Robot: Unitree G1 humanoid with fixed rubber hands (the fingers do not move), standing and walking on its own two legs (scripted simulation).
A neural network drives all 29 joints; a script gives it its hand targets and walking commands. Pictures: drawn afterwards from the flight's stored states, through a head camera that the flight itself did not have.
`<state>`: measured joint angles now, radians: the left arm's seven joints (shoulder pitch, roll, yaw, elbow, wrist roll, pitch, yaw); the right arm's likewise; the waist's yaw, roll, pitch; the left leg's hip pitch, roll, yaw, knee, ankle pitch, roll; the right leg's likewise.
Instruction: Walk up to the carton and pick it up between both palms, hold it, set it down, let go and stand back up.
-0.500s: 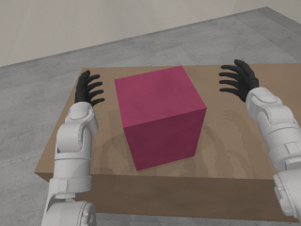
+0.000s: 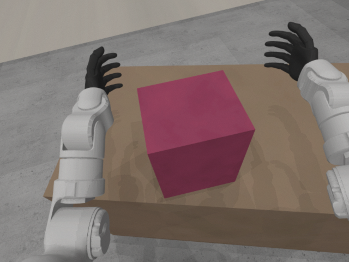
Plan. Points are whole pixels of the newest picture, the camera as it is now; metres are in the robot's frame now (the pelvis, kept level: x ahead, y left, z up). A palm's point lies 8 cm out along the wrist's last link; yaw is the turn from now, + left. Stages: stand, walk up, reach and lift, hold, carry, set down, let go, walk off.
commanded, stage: reach and lift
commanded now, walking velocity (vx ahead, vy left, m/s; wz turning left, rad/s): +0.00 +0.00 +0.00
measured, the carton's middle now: (191, 139) +0.41 +0.05 +0.00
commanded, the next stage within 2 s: none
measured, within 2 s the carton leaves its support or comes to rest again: neither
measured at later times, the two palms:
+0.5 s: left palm (108, 128) +0.37 +0.23 +0.09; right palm (267, 104) +0.47 -0.12 +0.09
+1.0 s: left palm (124, 128) +0.39 +0.21 +0.05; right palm (269, 103) +0.50 -0.13 +0.06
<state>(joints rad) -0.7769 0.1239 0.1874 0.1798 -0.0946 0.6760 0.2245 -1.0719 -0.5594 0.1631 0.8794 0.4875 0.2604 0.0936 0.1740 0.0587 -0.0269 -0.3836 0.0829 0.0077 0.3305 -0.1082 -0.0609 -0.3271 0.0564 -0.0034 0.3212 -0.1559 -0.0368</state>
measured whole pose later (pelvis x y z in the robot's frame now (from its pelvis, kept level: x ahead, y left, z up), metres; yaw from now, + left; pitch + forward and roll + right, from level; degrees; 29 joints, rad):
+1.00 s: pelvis +0.00 -0.01 -0.01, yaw -1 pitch +21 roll -1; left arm -0.76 -0.03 0.27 0.83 0.04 -0.04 0.21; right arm -1.03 -0.37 0.03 1.26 0.21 -0.16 0.07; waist 0.24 0.05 -0.16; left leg -0.63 0.09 0.01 0.38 -0.10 -0.07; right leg -0.59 0.07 0.00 0.39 -0.16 -0.04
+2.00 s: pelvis -0.01 -0.02 +0.00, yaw +0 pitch +12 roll +0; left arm -0.69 -0.19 0.56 0.67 0.38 -0.02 0.11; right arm -0.90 -0.05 -0.52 1.13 -0.39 -0.21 0.09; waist 0.16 -0.02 -0.03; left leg -0.44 0.09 0.00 0.28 -0.06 -0.06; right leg -0.43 0.06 -0.02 0.37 -0.16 -0.07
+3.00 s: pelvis +0.00 -0.01 +0.00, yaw +1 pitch +15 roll +0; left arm -0.64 -0.19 0.49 0.67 0.30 -0.05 0.15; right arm -0.86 -0.09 -0.38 1.17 -0.27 -0.27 0.07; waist 0.15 0.01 -0.10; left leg -0.48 0.09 0.00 0.31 -0.08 -0.07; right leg -0.44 0.06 -0.02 0.35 -0.16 -0.06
